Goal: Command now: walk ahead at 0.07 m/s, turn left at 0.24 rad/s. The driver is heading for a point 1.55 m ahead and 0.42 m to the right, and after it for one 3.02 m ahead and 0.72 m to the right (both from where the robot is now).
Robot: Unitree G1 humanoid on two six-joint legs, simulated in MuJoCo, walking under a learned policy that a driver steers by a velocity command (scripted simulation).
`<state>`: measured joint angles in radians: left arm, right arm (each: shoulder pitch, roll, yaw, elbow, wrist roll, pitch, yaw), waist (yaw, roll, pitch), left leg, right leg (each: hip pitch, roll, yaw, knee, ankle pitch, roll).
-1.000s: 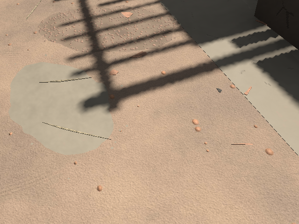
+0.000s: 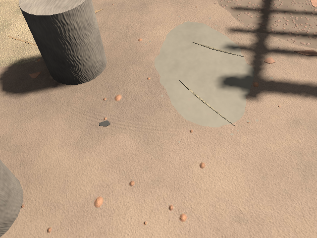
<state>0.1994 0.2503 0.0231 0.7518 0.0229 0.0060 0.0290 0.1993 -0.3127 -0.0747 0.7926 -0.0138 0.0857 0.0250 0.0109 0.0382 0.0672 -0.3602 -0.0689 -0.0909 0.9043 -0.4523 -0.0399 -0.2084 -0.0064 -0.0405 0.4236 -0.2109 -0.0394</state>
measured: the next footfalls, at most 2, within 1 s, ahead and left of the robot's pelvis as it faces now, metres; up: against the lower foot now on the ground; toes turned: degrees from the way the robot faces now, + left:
left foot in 0.12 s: +0.01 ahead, +0.11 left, +0.00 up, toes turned -1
right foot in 0.58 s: +0.33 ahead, -0.11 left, +0.00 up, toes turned -15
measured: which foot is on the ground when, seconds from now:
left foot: up 0.00-0.10, down 0.12-0.58, up 0.60-1.00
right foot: down 0.00-0.12, up 0.14-0.56, down 0.58-1.00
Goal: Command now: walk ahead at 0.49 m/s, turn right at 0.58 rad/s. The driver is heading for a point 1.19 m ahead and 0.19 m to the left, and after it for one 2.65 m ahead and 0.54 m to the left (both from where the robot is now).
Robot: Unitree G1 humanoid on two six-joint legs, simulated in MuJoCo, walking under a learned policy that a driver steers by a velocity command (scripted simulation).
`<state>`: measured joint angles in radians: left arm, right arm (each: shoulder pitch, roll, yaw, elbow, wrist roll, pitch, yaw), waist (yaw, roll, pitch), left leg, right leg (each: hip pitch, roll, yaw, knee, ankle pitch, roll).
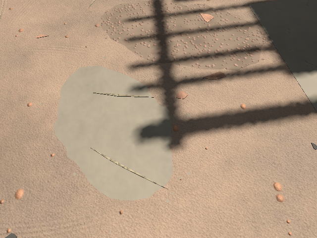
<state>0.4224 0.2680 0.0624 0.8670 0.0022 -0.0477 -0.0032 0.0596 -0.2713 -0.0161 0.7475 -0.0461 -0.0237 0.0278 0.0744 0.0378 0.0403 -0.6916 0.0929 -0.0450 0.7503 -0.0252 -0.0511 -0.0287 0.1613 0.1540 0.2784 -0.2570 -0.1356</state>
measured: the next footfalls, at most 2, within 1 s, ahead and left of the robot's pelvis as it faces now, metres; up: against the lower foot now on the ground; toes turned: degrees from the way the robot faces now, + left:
left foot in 0.14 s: +0.28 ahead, +0.12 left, +0.00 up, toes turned -6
right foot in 0.64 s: +0.51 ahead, -0.10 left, +0.00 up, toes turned -3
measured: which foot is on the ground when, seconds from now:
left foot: up 0.00-0.12, down 0.14-0.66, up 0.68-1.00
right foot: down 0.00-0.14, up 0.16-0.62, down 0.64-1.00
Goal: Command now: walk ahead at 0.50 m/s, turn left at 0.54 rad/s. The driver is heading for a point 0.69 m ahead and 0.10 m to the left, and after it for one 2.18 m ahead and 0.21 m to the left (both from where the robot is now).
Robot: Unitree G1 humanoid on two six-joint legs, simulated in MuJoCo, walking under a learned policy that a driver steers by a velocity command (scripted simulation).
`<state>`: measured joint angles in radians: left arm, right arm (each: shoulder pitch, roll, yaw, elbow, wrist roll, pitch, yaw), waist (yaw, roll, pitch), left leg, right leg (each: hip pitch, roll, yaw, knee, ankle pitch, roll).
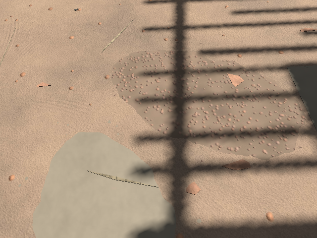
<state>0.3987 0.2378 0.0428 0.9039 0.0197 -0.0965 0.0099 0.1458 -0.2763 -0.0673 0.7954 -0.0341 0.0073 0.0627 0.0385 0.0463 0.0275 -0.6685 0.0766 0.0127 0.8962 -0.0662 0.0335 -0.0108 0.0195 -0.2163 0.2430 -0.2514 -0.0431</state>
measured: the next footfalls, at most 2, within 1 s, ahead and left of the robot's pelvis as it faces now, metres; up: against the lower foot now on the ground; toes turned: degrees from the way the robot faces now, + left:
left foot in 0.18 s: +0.24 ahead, +0.11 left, +0.00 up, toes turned +11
right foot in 0.72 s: +0.59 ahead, +0.05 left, +0.00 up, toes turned +22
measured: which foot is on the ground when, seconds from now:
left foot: up 0.00-0.16, down 0.18-0.72, up 0.74-1.00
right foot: down 0.00-0.20, up 0.22-0.70, down 0.72-1.00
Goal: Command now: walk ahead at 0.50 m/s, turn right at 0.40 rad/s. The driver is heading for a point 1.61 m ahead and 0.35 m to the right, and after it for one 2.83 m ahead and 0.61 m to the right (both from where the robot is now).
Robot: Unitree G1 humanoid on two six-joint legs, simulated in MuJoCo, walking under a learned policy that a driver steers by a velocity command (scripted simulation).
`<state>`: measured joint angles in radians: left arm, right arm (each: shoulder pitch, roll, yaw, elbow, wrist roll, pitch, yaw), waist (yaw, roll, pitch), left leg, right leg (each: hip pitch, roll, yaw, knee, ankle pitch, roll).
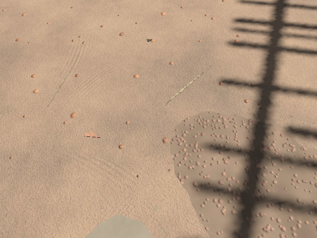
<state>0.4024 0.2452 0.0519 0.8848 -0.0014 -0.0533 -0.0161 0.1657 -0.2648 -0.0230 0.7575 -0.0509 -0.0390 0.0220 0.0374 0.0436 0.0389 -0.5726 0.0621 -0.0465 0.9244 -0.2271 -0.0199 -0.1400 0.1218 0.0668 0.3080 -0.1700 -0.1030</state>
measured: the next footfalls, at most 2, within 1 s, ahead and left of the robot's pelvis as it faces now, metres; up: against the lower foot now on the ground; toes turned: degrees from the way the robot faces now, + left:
left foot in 0.24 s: +0.30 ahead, +0.12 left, +0.00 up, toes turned -11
right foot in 0.78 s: +0.49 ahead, -0.17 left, +0.00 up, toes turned -31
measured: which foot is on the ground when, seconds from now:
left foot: up 0.00-0.22, down 0.24-0.80, up 0.82-1.00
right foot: down 0.00-0.26, up 0.28-0.76, down 0.78-1.00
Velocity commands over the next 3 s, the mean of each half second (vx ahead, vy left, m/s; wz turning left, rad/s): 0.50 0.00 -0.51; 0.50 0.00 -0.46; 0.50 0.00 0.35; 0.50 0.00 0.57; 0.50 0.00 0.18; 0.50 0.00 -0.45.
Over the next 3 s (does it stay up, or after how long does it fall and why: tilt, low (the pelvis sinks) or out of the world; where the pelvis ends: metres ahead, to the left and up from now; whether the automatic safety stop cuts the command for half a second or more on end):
stays up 1.53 -0.28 -0.02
